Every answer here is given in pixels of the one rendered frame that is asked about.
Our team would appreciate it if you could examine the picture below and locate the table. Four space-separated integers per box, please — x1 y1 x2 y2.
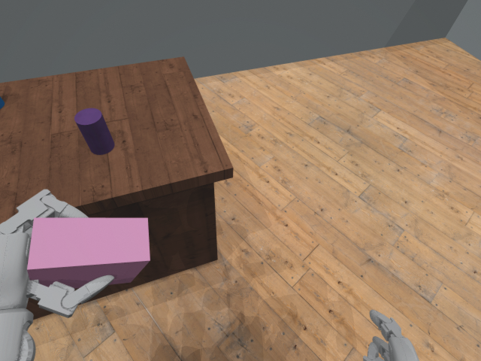
0 56 233 320

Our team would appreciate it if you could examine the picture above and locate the sponge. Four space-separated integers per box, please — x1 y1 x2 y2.
27 217 150 289

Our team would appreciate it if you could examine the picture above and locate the left robot forearm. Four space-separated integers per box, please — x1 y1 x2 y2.
0 308 36 361

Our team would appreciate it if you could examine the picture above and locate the right robot hand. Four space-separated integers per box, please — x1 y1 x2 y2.
363 310 419 361

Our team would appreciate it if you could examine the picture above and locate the left robot hand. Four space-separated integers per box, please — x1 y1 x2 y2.
0 190 114 318

